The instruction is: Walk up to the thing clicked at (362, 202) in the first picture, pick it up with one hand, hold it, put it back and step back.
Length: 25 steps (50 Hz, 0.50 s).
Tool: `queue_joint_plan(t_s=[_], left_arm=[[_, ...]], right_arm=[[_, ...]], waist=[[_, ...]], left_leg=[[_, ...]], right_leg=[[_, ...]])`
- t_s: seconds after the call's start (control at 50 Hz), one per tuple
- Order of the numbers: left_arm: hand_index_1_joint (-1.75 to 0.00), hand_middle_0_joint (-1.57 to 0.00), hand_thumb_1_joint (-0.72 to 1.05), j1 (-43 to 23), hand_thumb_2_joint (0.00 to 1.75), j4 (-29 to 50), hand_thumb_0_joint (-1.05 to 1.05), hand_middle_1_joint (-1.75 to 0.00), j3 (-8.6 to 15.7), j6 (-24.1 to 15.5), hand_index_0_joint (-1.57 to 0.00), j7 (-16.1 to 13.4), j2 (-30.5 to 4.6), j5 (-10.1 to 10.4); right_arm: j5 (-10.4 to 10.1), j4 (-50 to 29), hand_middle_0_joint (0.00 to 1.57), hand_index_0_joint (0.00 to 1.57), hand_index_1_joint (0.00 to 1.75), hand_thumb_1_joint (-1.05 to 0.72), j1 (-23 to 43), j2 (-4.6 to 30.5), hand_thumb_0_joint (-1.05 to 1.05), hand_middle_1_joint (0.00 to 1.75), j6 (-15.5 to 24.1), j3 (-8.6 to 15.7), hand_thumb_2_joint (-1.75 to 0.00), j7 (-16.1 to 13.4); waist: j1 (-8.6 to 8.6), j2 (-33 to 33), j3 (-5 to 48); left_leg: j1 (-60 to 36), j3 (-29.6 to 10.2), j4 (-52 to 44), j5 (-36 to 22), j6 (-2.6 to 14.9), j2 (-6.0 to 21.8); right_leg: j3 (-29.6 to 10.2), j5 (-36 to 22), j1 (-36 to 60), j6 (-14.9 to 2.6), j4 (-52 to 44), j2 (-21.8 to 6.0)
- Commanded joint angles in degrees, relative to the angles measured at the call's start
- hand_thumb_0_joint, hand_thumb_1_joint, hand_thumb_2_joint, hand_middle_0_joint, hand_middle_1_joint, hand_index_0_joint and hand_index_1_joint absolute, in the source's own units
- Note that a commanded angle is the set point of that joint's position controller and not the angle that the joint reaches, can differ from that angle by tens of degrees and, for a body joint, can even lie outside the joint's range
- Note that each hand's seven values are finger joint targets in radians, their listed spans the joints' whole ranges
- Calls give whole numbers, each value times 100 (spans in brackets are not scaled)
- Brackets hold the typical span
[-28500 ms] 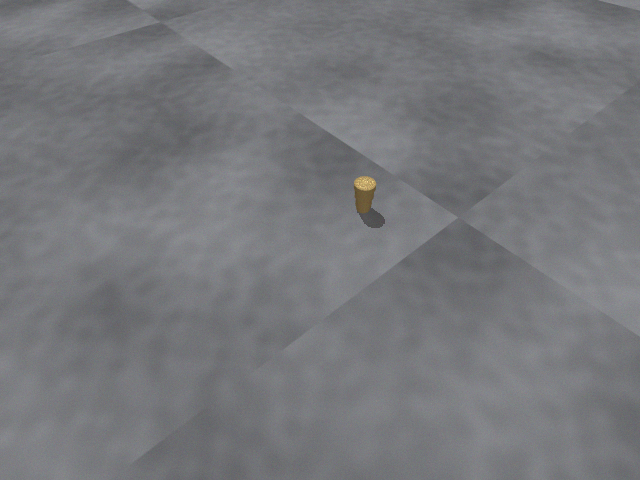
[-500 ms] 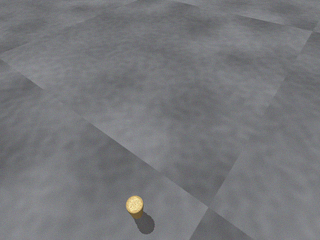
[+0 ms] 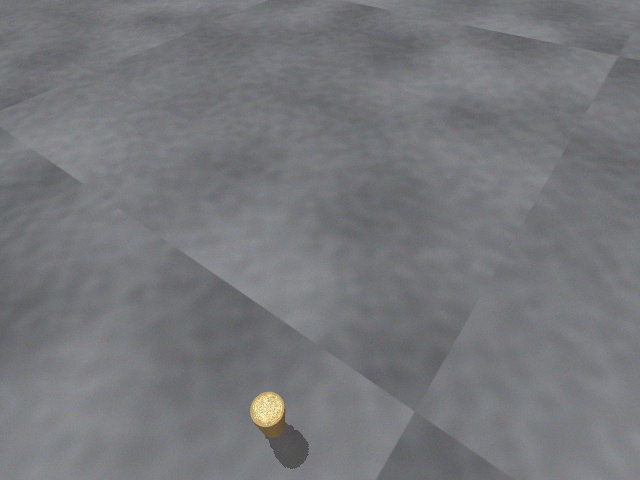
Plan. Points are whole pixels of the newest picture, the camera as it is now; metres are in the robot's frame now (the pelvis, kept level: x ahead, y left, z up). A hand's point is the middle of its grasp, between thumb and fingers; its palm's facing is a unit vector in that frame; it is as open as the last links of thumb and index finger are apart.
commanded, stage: stand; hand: left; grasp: from the side
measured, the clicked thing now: (270, 418) +0.44 +0.20 -0.71
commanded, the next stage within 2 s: step back in 1.08 s
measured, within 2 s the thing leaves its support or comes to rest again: neither
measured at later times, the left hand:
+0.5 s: hand out of the picture +0.10 +0.24 -0.15, palm faces -0.03 -0.94 -0.34, open 7.4 cm
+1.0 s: hand out of the picture +0.10 +0.25 -0.15, palm faces -0.04 -0.94 -0.34, open 7.4 cm
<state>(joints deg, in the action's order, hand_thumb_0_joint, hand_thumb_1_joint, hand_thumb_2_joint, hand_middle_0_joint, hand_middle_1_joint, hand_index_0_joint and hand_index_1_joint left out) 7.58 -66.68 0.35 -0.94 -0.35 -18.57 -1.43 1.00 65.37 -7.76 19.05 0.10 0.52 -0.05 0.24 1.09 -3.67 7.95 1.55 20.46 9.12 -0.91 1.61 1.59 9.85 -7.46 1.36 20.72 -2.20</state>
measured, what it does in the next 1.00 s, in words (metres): stands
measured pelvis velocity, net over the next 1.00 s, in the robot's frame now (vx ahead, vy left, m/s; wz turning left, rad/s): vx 0.03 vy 0.00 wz -0.02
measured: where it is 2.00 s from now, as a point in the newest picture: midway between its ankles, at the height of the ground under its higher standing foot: outside the picture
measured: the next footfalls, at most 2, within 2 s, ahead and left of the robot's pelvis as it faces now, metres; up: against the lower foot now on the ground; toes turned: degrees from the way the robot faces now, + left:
right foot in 1.80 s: -0.10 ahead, -0.11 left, +0.00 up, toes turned -3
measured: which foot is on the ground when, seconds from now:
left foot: down 0.00-1.00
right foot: down 0.00-1.00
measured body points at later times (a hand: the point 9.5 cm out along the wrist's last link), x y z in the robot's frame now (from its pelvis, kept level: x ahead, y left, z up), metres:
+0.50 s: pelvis +0.02 +0.00 +0.00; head +0.03 -0.01 +0.45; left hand +0.10 +0.29 -0.13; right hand +0.08 -0.30 -0.14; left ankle +0.03 +0.13 -0.75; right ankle +0.02 -0.13 -0.75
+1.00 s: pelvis +0.03 +0.00 +0.00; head +0.04 -0.01 +0.45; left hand +0.10 +0.30 -0.13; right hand +0.09 -0.30 -0.14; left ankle +0.03 +0.13 -0.75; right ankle +0.02 -0.13 -0.75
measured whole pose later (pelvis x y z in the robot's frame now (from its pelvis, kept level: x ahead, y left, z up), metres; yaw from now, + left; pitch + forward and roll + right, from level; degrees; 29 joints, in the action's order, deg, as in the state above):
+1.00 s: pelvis +0.03 +0.00 +0.00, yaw -1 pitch -2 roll +0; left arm 5.8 -66.1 0.8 -0.8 0.2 -19.1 -0.9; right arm 0.7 65.8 -5.9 19.5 0.5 0.0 0.1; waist -0.2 0.6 -3.5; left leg 5.7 2.7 18.1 10.1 -1.2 2.1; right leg 0.6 10.4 -5.7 1.3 18.3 -1.7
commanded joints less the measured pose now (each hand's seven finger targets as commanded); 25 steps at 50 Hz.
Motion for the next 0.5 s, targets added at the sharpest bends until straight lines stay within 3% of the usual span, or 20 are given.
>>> queue_joint_plan(t_s=[0.0, 0.1, 0.22, 0.32, 0.48], left_arm=[[-30, -20, 90, -219, 90, 247, 0, -30, 209, -86, -20, -95, -1236, 16], [-30, -20, 90, -258, 90, 236, 0, -30, 217, -93, -20, -80, -1228, 28], [-30, -20, 90, -277, 90, 258, 0, -30, 205, -94, -20, -70, -1160, 53], [-30, -20, 90, -359, 90, 261, 0, -30, 224, -68, -20, -67, -1200, 49], [-30, -20, 90, -386, 90, 291, 0, -30, 221, -81, -20, -69, -1193, 51]], right_arm=[[17, -281, 20, 20, 30, -90, 168, 1048, 0, 30, 95, 201, -90, -67], [10, -270, 20, 20, 30, -90, 218, 1094, 0, 30, 110, 191, -90, -62], [3, -247, 20, 20, 30, -90, 244, 1159, 0, 30, 147, 188, -90, -85], [1, -211, 20, 20, 30, -90, 234, 1131, 0, 30, 128, 166, -90, -89], [-3, -220, 20, 20, 30, -90, 310, 1151, 0, 30, 140, 177, -90, -85]], waist=[[-5, -129, 236], [-6, -165, 267], [-4, -54, 536], [-32, -134, 368], [-35, -141, 518]], left_leg=[[59, -559, -487, 304, 161, 512], [-42, -545, -460, 72, 150, 515], [-233, -498, -411, -550, 158, 595], [-163, -465, -509, -238, 136, 586], [-384, -430, -462, -715, 135, 634]], right_leg=[[-555, 178, -89, -176, -548, -550], [-557, 37, -99, -163, -568, -525], [-548, -777, 172, -188, -455, -578], [-539, -504, 86, -156, -527, -551], [-500, -934, 151, -156, -466, -559]])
